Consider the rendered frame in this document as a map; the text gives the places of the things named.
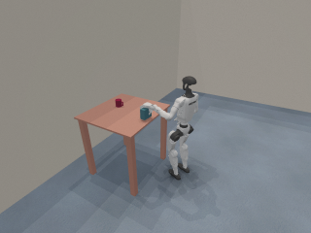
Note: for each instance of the robot left forearm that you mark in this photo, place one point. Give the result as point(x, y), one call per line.
point(160, 111)

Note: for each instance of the left robot hand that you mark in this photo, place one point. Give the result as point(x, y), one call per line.
point(147, 105)

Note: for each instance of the sponge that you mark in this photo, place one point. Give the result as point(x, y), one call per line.
point(144, 113)

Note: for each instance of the robot head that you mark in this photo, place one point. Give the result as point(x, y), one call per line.
point(188, 80)

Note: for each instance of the right robot upper arm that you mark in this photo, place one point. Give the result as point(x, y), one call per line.
point(196, 103)

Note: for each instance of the table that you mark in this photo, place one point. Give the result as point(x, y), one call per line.
point(125, 121)

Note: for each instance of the left robot shin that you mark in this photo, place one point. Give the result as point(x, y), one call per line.
point(173, 162)

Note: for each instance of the left robot upper arm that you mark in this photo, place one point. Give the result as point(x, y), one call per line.
point(179, 102)

